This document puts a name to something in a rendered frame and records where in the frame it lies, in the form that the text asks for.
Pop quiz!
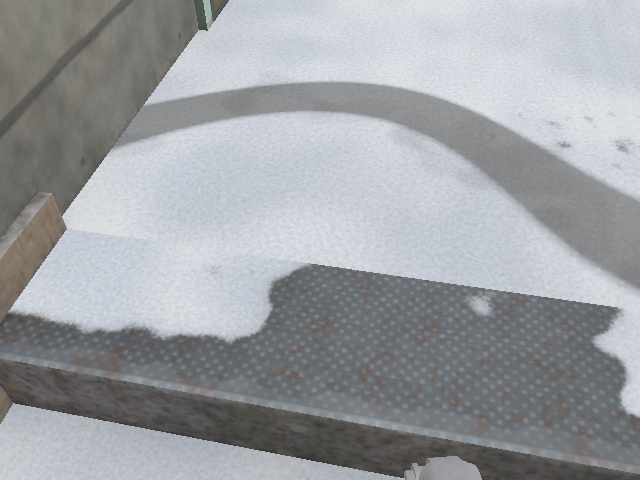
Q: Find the right robot thigh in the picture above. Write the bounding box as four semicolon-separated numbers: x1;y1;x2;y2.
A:
404;456;481;480

